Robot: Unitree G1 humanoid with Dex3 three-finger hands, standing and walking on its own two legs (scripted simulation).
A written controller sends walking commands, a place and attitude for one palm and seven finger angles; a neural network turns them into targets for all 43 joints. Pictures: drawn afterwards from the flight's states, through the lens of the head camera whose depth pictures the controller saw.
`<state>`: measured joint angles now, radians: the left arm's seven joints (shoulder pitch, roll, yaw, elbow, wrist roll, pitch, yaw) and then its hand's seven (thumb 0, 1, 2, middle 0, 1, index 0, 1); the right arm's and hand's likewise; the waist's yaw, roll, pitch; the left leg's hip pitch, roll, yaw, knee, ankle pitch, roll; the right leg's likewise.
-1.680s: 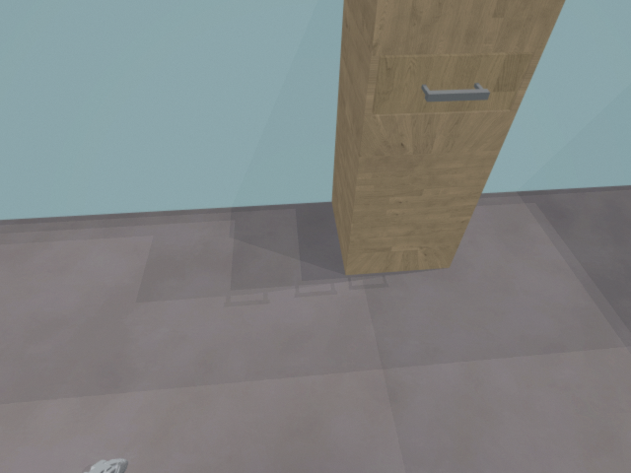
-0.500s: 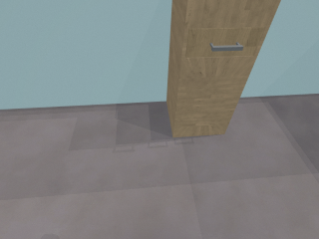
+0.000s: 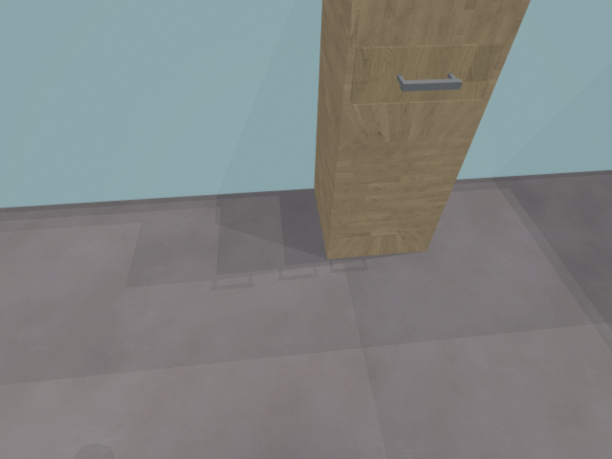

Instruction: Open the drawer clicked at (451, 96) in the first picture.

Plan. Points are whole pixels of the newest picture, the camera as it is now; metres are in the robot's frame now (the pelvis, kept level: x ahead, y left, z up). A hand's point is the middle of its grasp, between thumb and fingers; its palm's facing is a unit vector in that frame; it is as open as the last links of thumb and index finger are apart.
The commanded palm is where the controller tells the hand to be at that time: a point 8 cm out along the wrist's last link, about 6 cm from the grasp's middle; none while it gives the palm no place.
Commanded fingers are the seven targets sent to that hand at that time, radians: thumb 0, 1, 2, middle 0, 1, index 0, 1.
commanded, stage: walk to a spot facing it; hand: left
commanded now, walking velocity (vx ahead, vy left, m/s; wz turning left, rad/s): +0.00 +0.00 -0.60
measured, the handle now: (428, 81) +1.02 -0.25 +0.02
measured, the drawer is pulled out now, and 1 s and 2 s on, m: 0.00 0.00 0.00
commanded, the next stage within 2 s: none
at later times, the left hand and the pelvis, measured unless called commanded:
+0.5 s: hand out of the picture +0.05 +0.16 -0.17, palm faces -0.19 -0.95 -0.26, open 7.4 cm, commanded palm none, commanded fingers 0.00 0.90 0.90 -0.20 -0.30 -0.20 -0.30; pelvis -0.03 -0.03 -0.01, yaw -15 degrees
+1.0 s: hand out of the picture +0.14 +0.23 -0.18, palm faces -0.45 -0.87 -0.21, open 7.4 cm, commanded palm none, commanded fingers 0.00 0.90 0.90 -0.20 -0.30 -0.20 -0.30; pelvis -0.03 +0.06 +0.00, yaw -33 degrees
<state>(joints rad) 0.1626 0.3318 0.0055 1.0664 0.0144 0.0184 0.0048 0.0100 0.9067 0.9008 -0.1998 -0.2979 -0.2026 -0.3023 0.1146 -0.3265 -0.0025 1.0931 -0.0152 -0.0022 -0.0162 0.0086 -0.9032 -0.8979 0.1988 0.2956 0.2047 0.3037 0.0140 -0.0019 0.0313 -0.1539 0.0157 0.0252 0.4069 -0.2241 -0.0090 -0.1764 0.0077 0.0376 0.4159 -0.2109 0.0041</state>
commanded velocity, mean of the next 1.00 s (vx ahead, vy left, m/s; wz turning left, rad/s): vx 0.00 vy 0.00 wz -0.60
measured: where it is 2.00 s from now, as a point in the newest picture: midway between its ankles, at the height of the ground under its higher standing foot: outside the picture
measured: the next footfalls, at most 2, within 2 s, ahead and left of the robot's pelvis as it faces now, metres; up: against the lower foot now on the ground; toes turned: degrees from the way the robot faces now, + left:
left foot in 0.82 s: +0.04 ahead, +0.12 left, +0.00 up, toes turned -27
right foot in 1.38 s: -0.12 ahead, -0.08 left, +0.00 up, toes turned -55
